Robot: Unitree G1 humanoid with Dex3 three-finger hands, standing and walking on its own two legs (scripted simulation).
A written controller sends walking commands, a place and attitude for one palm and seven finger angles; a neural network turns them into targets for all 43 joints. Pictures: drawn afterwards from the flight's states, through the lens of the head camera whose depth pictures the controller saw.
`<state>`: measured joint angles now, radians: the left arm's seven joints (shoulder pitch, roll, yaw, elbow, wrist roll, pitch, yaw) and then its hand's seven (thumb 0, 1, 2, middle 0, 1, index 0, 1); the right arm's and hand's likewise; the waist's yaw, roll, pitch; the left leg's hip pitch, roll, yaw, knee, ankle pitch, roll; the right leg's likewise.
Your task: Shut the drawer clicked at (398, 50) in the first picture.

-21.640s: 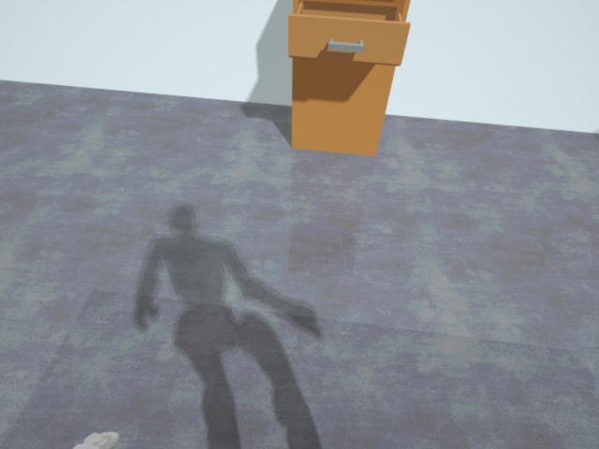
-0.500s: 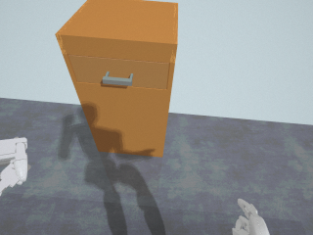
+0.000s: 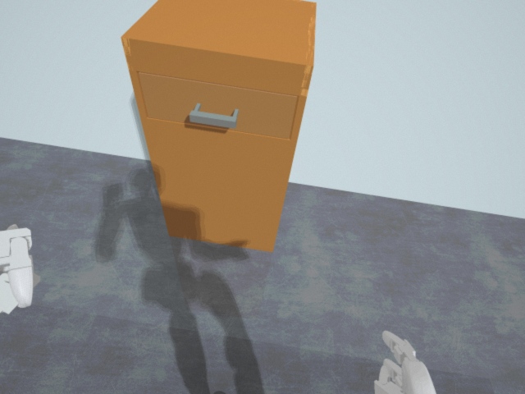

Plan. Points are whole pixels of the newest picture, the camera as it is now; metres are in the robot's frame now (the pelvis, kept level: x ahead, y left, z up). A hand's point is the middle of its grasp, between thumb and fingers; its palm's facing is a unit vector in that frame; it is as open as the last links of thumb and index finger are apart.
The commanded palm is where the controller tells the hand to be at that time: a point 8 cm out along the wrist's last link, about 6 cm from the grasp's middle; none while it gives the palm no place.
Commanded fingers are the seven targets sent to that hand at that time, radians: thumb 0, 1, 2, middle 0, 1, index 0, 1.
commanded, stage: step back with the hand held close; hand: left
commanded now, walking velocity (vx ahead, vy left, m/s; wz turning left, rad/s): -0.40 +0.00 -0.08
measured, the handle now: (215, 114) +0.79 +0.18 -0.05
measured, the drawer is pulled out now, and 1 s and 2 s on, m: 0.00 0.00 0.00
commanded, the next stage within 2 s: stop stepping back and stand still in 0.08 s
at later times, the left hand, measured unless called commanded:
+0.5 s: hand (8, 362) +0.12 +0.24 +0.16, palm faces +0.34 -0.86 -0.38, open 3.3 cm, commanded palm +0.06 +0.28 +0.18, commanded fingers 0.00 0.90 0.90 -1.40 -1.60 -1.40 -1.60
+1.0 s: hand out of the picture +0.06 +0.23 +0.18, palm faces +0.27 -0.87 -0.42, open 3.3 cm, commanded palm +0.02 +0.28 +0.18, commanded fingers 0.00 0.90 0.90 -1.40 -1.60 -1.40 -1.60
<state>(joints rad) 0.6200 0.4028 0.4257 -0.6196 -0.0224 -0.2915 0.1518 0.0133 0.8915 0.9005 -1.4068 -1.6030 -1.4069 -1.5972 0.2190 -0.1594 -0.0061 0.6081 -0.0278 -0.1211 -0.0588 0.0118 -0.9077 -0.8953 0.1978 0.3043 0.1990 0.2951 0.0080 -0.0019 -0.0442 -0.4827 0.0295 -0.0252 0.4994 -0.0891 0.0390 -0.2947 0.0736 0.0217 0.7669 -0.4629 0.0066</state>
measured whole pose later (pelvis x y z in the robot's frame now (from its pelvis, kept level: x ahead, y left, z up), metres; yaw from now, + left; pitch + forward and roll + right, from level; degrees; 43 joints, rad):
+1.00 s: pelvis -0.14 +0.01 +0.00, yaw -5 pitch -1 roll +0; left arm 0.64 0.41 0.35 -0.64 -0.03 -0.19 0.14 0.01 0.89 0.90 -1.41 -1.60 -1.41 -1.60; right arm 0.24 -0.16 0.04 0.62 -0.03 -0.08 -0.06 0.01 -0.90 -0.89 0.20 0.31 0.20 0.30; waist -0.01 -0.06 -0.03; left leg -0.48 -0.01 0.03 0.85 -0.32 0.00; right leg -0.25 0.03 -0.04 0.50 -0.23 -0.07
